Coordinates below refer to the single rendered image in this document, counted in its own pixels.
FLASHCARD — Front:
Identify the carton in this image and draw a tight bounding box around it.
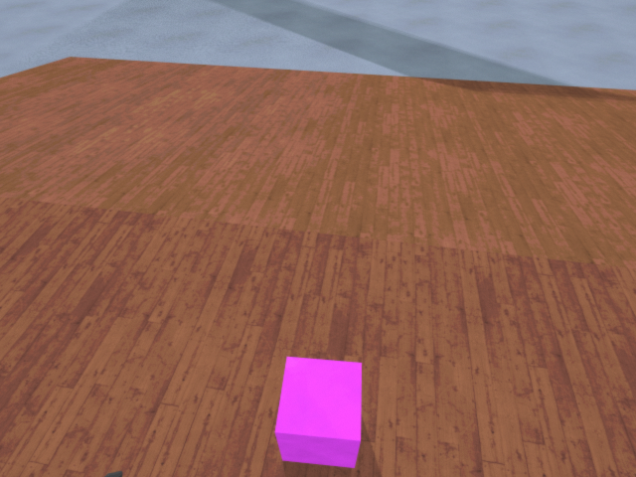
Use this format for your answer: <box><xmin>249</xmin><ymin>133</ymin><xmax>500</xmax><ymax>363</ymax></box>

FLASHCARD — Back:
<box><xmin>275</xmin><ymin>357</ymin><xmax>362</xmax><ymax>468</ymax></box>

